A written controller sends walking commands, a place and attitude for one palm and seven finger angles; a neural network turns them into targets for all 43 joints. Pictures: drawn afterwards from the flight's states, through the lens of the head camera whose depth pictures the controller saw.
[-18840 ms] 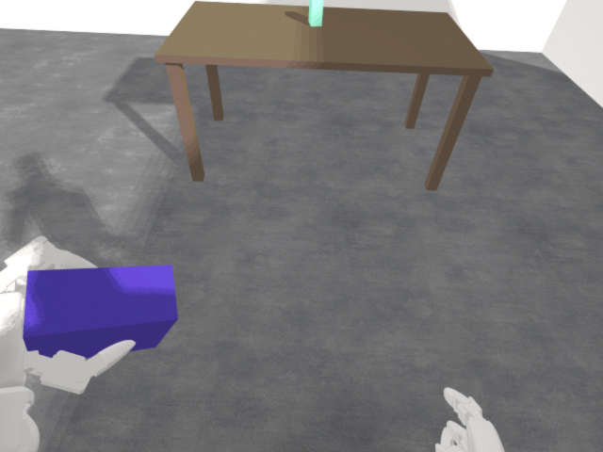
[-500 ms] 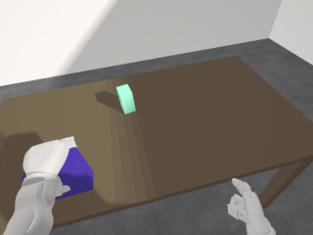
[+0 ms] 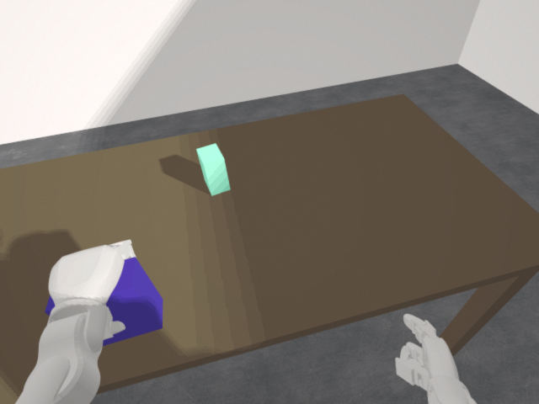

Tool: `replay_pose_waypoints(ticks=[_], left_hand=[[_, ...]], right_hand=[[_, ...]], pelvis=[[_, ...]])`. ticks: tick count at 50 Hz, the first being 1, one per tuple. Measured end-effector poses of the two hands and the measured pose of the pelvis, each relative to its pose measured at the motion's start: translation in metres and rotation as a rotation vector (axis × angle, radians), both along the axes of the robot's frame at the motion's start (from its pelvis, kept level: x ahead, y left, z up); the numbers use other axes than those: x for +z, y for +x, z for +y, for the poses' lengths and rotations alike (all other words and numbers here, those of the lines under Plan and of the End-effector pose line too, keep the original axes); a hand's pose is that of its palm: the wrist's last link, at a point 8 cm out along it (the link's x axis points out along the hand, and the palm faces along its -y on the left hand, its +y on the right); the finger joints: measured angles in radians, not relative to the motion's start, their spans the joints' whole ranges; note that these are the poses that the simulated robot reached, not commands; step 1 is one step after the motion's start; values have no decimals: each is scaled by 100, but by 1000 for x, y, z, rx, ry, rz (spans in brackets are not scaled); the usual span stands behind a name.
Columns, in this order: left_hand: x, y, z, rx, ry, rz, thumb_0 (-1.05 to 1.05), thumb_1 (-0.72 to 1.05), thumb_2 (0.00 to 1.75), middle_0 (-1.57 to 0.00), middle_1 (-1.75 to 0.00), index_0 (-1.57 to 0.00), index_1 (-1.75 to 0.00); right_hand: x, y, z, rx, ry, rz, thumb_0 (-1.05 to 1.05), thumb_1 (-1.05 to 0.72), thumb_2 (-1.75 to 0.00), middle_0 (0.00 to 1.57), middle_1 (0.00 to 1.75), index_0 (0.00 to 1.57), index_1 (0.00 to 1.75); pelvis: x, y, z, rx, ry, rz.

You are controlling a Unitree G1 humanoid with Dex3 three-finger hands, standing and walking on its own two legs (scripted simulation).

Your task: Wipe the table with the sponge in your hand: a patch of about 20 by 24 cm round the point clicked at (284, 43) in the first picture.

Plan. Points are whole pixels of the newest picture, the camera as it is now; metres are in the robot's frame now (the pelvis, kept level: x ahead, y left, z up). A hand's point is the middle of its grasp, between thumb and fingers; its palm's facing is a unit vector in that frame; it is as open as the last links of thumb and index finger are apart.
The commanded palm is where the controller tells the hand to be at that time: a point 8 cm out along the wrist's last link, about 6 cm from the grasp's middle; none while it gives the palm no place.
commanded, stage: move the sponge above the wiping area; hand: left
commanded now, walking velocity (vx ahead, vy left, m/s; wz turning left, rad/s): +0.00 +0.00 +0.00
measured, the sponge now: (117, 311) +0.22 +0.29 +0.01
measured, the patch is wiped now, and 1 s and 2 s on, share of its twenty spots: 0.00 0.00 0.00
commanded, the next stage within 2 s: lower the sponge onto the table in 1.56 s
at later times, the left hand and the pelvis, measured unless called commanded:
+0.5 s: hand (117, 298) +0.23 +0.29 +0.03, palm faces -0.07 -0.09 -0.99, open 9.9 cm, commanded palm +0.21 +0.28 +0.10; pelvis +0.00 +0.00 +0.00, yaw +0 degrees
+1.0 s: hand (125, 298) +0.24 +0.29 +0.01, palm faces -0.08 -0.07 -0.99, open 9.9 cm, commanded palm +0.23 +0.28 +0.07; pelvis +0.00 +0.00 -0.01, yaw +0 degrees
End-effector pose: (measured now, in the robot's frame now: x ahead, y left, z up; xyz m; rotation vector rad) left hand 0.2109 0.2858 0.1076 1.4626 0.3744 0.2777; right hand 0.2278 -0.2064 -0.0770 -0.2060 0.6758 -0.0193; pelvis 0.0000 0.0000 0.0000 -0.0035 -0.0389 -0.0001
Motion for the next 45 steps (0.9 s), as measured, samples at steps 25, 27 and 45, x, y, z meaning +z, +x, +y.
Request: replay_pose_waypoints(ticks=[25,27,45], left_hand=[[-21,4,-4,-5,4,29,0,-47,102,-75,-135,-75,-135],[-23,4,-5,-13,8,26,0,-47,102,-75,-135,-75,-135],[-37,8,-3,-4,16,42,0,-47,102,-75,-135,-75,-135]], right_hand=[[-5,-4,-16,-37,-9,13,1,-91,-89,20,30,20,30],[-5,-5,-16,-38,-10,14,1,-91,-90,20,30,20,30],[-10,-15,-15,-51,-5,29,1,-90,-89,20,30,20,30]], pelvis=[[-2,4,-4,-2,0,22],[-3,4,-5,-1,0,24],[-5,-1,-4,2,-2,36]])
